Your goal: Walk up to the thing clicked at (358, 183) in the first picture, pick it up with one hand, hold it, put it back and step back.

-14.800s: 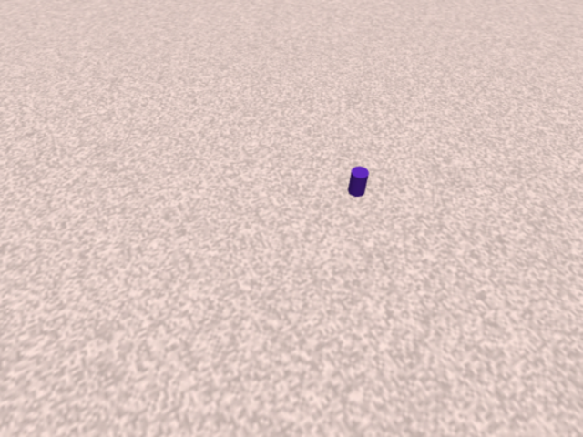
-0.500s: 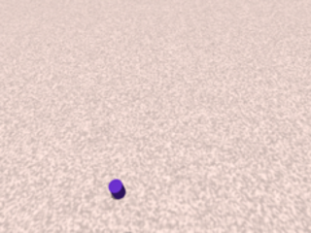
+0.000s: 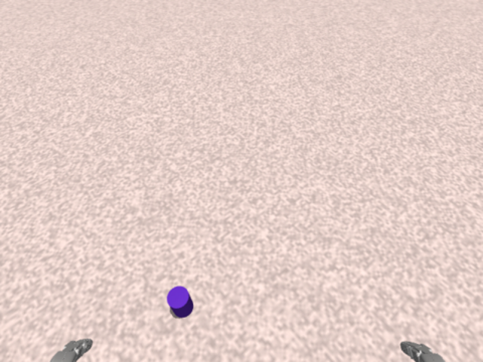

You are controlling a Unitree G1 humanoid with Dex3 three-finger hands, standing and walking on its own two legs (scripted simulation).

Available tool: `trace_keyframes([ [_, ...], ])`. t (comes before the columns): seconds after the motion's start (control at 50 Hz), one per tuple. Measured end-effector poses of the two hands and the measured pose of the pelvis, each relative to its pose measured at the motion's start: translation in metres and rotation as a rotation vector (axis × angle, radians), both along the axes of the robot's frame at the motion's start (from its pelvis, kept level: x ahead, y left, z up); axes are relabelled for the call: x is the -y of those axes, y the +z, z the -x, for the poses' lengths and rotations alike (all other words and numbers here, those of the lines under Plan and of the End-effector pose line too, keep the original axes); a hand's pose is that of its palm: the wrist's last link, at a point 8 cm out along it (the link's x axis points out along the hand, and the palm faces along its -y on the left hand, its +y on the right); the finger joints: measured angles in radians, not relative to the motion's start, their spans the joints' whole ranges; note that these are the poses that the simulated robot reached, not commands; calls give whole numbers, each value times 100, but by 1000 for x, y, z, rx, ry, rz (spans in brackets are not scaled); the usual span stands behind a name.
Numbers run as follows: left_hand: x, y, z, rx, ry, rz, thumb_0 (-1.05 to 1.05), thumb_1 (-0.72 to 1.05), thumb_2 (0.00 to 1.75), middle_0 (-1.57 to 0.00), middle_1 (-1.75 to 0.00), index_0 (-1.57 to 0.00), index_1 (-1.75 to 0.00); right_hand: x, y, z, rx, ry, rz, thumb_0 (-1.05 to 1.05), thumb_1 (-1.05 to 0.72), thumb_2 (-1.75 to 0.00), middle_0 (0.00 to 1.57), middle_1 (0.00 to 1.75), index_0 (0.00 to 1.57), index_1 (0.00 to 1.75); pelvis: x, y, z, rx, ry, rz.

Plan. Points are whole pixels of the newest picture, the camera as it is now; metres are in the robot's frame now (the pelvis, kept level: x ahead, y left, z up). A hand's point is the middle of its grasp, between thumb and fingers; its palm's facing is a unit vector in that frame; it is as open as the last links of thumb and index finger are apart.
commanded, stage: walk up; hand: left
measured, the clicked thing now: (180, 302) +0.42 +0.27 -0.71
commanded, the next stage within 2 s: stand in 0.78 s
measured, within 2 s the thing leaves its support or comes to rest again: neither
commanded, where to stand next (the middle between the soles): +0.03 +0.02 m, yaw +0 degrees
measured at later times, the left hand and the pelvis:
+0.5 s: hand out of the picture +0.05 +0.27 -0.15, palm faces +0.00 -0.94 -0.35, open 7.4 cm; pelvis -0.01 +0.01 +0.01, yaw +0 degrees
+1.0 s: hand out of the picture +0.06 +0.26 -0.15, palm faces -0.01 -0.94 -0.34, open 7.4 cm; pelvis +0.00 +0.00 +0.01, yaw +1 degrees
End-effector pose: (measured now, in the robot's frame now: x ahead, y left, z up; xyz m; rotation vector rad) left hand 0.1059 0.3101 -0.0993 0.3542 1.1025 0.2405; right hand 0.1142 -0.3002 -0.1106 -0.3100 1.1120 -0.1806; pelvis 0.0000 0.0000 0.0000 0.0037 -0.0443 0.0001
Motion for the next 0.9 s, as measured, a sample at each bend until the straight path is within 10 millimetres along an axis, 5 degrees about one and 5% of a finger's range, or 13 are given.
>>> trace_keyframes([
  [0.14, -4, 2, 14, -30, 7, 3, 1, 91, 90, -20, -30, -20, -30, -5, 4, 3, -13, 7, -7, 1, -90, -89, 20, 30, 21, 30, -3, 5, 4, 4, 0, 3],
  [0.52, -3, -11, 60, -128, 37, 46, 1, 91, 90, -20, -30, -20, -30, -14, 0, 55, -128, -33, -12, 1, -90, -89, 20, 30, 21, 30, -11, 9, 15, 1, 3, 6],
  [0.9, 2, -7, 54, -119, 35, 43, 1, 91, 90, -20, -30, -20, -30, -11, 0, 45, -99, -13, -13, 1, -90, -89, 20, 30, 21, 30, -5, 10, 9, -12, 10, 3],
])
